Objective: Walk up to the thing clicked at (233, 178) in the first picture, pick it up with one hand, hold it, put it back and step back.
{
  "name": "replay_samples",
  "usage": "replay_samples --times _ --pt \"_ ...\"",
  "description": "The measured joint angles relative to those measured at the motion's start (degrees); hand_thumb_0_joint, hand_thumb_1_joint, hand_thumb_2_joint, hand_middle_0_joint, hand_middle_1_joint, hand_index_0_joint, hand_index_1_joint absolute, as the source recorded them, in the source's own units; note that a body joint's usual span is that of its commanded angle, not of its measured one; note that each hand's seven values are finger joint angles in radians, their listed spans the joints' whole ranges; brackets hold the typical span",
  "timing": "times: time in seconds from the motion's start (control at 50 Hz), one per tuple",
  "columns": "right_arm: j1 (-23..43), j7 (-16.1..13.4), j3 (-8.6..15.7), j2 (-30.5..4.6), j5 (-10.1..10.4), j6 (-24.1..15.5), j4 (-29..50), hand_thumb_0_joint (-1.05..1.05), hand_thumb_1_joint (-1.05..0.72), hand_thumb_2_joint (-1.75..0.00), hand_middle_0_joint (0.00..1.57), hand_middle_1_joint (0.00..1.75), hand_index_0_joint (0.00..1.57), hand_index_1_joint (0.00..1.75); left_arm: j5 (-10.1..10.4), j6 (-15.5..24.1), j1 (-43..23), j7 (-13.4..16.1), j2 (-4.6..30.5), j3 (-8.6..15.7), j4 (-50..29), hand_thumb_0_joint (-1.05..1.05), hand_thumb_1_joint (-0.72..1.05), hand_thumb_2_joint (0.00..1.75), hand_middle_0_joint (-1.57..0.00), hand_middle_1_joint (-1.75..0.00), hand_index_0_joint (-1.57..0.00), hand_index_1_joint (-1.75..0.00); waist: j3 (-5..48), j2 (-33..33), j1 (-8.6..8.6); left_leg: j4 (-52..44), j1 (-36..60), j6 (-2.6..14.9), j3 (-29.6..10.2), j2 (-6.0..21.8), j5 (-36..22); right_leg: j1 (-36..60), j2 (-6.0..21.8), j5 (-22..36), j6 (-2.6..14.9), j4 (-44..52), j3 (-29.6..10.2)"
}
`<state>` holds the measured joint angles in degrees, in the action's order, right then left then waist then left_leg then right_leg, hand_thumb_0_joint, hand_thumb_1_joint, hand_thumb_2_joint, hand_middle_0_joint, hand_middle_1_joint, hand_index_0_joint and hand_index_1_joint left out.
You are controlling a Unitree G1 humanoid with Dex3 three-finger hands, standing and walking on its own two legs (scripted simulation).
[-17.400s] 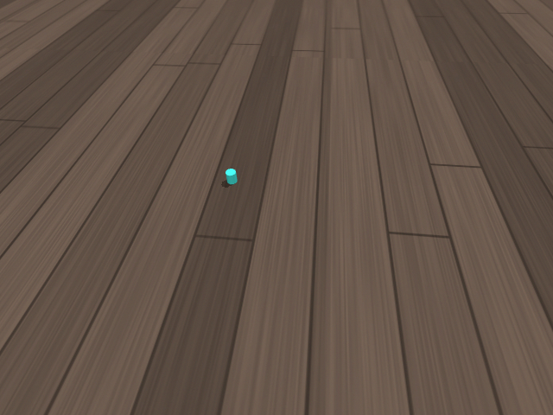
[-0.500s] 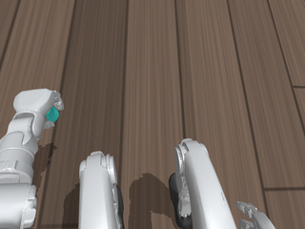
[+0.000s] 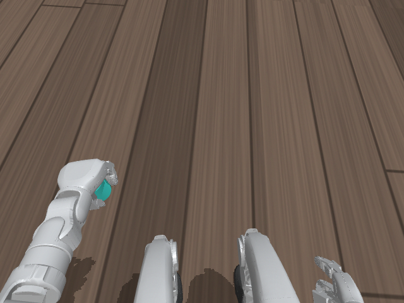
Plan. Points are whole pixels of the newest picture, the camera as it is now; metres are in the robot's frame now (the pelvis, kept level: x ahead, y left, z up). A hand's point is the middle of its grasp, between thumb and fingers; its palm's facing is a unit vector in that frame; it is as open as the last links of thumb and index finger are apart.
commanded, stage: lift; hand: left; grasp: from above
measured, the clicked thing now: (94, 186) +0.39 +0.25 -0.09
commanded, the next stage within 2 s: hold in 0.66 s
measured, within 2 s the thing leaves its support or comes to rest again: neither
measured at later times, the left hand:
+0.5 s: hand (82, 165) +0.37 +0.22 +0.05, palm faces -0.44 -0.08 -0.89, open 7.1 cm
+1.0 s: hand (72, 137) +0.39 +0.21 +0.11, palm faces -0.45 -0.07 -0.89, open 7.1 cm
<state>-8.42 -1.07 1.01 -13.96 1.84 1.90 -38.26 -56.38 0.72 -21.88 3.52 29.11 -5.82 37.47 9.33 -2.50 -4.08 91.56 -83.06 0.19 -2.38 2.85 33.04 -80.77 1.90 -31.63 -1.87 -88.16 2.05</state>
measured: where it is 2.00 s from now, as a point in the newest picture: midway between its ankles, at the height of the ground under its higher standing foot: outside the picture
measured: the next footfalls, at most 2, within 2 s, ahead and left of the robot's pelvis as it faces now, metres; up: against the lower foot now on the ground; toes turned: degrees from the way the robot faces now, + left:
none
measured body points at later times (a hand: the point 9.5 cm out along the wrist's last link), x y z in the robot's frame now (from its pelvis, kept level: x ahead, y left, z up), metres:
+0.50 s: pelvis +0.04 -0.01 +0.13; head +0.10 -0.01 +0.58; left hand +0.39 +0.22 +0.10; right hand +0.13 -0.28 +0.01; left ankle +0.08 +0.12 -0.54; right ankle +0.08 -0.14 -0.54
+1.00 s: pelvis +0.08 -0.01 +0.17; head +0.11 -0.02 +0.62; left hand +0.41 +0.21 +0.16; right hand +0.18 -0.28 +0.05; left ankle +0.08 +0.12 -0.54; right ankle +0.08 -0.14 -0.54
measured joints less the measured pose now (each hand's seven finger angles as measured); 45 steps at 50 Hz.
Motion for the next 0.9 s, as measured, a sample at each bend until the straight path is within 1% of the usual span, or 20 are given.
replay_samples --times 0.12,0.26,0.42,0.56,0.64,0.8,0.9 --pt "-1.5 -1.4 -0.1 0.4 0.3 -1.2 -1.3 0.00 -0.91 -0.91 0.20 0.30 0.20 0.30 0.0 -0.5 1.0 1.0 -1.7 -1.7 2.9 -0.02 0.28 0.39 -0.67 -0.75 -0.91 -0.66 -0.4 0.1 0.31 -9.4 11.1 -0.23 0.8 0.2 -2.0 10.7 -0.2 2.0 0.20 9.1 -0.2" --pt "-3.6 -2.2 0.4 0.2 0.5 -2.0 -2.6 0.00 -0.91 -0.91 0.20 0.30 0.20 0.30 -0.6 -1.0 1.7 2.7 -4.1 -3.4 6.5 -0.02 0.28 0.39 -0.67 -0.75 -0.91 -0.66 -0.9 0.2 0.52 -19.3 22.1 -0.44 1.7 0.5 -4.3 21.3 -0.5 4.4 0.36 18.8 -0.5" --pt "-5.4 -2.3 0.9 -0.1 0.4 -2.0 -3.5 0.00 -0.91 -0.91 0.20 0.30 0.20 0.30 -0.7 -1.6 1.1 4.7 -6.2 -4.3 10.8 -0.02 0.28 0.39 -0.67 -0.75 -0.91 -0.66 -2.3 0.6 0.45 -29.5 32.8 -0.64 2.7 0.5 -7.1 31.4 -0.6 7.2 0.52 28.4 -1.0" --pt "-6.3 -1.9 1.2 -0.2 0.4 -1.5 -3.5 0.00 -0.91 -0.91 0.20 0.30 0.20 0.30 -0.3 -2.0 1.4 4.9 -7.0 -4.5 11.7 -0.02 0.28 0.39 -0.67 -0.75 -0.91 -0.66 -3.9 0.7 0.57 -36.8 40.1 -0.73 3.5 0.3 -9.4 38.3 -0.6 9.3 0.56 35.2 -1.4" --pt "-6.5 -1.8 1.3 -0.2 0.5 -1.2 -3.4 0.00 -0.91 -0.91 0.20 0.30 0.20 0.30 0.0 -1.8 2.0 4.6 -7.2 -4.7 11.1 -0.02 0.28 0.39 -0.67 -0.75 -0.91 -0.66 -4.7 0.8 0.81 -40.6 43.7 -0.77 3.8 0.1 -10.6 41.7 -0.5 10.4 0.56 38.7 -1.6" --pt "-6.2 -1.7 1.7 -0.3 0.7 -0.8 -3.6 0.00 -0.91 -0.91 0.20 0.30 0.20 0.30 -0.2 -1.5 2.9 4.5 -7.4 -5.2 10.3 -0.02 0.28 0.39 -0.67 -0.75 -0.91 -0.66 -5.1 0.8 1.58 -46.4 49.8 -0.84 4.3 -0.1 -12.0 47.5 -0.4 11.7 0.53 44.1 -1.8" --pt "-5.7 -1.6 1.8 -0.3 1.0 -0.5 -3.7 0.00 -0.91 -0.90 0.20 0.30 0.20 0.30 -0.5 -1.6 2.8 3.3 -7.4 -5.8 10.1 -0.02 0.28 0.39 -0.67 -0.75 -0.90 -0.66 -5.1 0.7 1.94 -49.3 53.1 -0.83 4.6 -0.2 -12.7 50.6 -0.4 12.3 0.50 46.8 -2.0"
